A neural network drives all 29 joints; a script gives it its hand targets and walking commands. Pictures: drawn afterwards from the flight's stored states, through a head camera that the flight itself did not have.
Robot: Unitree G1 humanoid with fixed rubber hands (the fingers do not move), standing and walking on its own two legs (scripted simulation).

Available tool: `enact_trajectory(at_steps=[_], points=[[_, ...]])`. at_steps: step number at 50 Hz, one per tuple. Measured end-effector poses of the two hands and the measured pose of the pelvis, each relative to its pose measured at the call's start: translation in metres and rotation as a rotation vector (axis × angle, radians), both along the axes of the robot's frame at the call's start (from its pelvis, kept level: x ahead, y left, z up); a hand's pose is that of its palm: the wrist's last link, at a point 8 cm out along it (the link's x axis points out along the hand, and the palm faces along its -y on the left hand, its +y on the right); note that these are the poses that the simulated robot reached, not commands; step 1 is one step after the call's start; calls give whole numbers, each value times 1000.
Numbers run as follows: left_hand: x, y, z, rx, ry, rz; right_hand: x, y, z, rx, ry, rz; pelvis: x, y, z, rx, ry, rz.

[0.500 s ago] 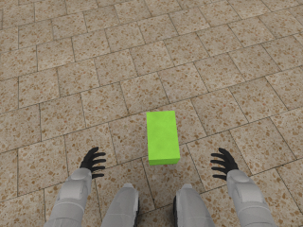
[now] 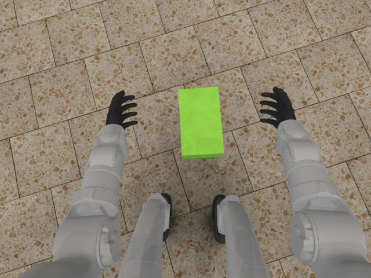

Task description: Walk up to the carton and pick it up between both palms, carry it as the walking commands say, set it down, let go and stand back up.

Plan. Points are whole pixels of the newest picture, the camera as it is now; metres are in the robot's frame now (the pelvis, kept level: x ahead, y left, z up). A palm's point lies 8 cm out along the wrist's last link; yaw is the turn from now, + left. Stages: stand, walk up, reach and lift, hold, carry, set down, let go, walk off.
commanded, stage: reach and lift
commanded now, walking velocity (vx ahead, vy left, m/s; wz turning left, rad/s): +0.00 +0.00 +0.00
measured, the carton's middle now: (199, 125) +0.52 -0.02 -0.58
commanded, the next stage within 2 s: none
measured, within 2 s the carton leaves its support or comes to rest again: neither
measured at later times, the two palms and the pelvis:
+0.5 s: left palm (129, 87) +0.50 +0.17 -0.13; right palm (273, 84) +0.52 -0.18 -0.13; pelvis +0.01 +0.00 -0.01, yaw +0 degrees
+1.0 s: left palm (142, 108) +0.50 +0.17 -0.27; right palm (255, 107) +0.51 -0.18 -0.28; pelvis -0.01 +0.00 -0.14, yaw +1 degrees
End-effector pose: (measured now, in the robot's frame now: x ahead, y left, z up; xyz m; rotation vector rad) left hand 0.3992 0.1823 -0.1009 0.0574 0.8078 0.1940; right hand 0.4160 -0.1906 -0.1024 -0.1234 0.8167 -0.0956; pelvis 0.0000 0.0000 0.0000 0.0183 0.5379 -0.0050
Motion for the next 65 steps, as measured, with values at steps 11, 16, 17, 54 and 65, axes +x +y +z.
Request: enact_trajectory(at_steps=[11, 16, 17, 54, 65], points=[[59, -6, -11, 2, -119, 0, 58, 0, -13, 43, -116, -13, 7, 1, -7, 3, 142, 2], [84, -11, -15, -3, -164, -4, 81, 4, -18, 61, -160, -17, 8, 0, -11, 3, 201, 2], [89, -12, -16, -4, -173, -4, 85, 5, -19, 63, -169, -17, 8, 0, -12, 3, 211, 3], [97, -17, -193, -15, -155, -5, 92, 11, -196, 44, -166, -18, -14, 1, -158, 9, 352, 5], [97, -17, -251, -19, -129, -8, 94, 12, -252, 47, -142, -15, -25, -2, -206, 17, 329, 6]])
